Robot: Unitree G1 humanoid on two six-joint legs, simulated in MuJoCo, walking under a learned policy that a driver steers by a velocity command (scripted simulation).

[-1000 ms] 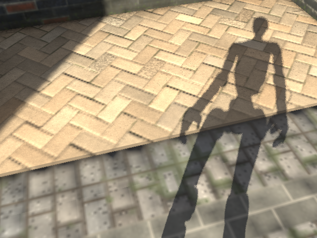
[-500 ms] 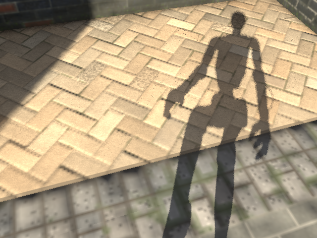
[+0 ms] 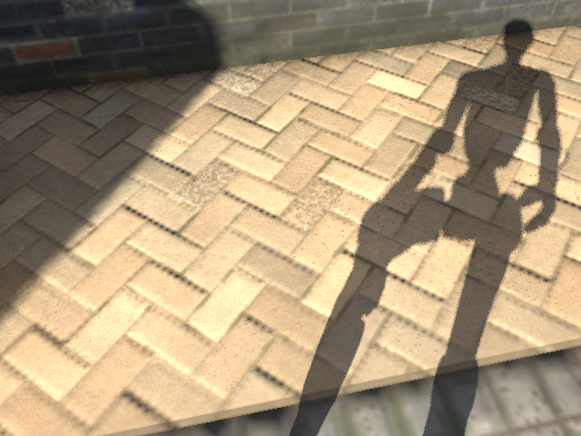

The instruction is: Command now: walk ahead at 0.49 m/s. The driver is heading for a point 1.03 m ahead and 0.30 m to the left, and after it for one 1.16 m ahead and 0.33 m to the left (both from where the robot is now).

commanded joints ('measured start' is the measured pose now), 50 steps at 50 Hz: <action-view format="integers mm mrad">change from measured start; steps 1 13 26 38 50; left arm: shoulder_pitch -54 56 -174 -330 -140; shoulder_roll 154 128 81 122 103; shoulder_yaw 26 11 17 20 28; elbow -61 -34 -104 -172 -59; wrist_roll -6 6 -6 -22 17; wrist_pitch -14 41 22 -6 -31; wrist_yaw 20 33 26 -22 6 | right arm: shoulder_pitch -27 267 146 232 174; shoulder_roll -36 -231 -113 -151 -31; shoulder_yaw -5 -67 -23 -42 -35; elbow -53 -16 1 67 2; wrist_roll -6 -2 -11 9 26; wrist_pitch -7 -22 -29 15 35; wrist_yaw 6 32 18 -4 -6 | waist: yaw -30 -192 -57 -47 -62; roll -82 26 7 49 -122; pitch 50 -278 5 12 -2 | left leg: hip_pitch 31 754 547 763 45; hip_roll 0 56 67 116 5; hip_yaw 11 -128 -89 -8 -70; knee -195 -439 -838 -670 177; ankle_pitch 192 83 202 473 -51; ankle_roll -17 157 213 144 36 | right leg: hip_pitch -108 -89 -591 -413 -85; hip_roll -253 -202 -233 -124 -334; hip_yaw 148 27 116 43 130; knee -169 618 608 253 -128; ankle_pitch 115 272 87 82 80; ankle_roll -147 -11 74 -1 -102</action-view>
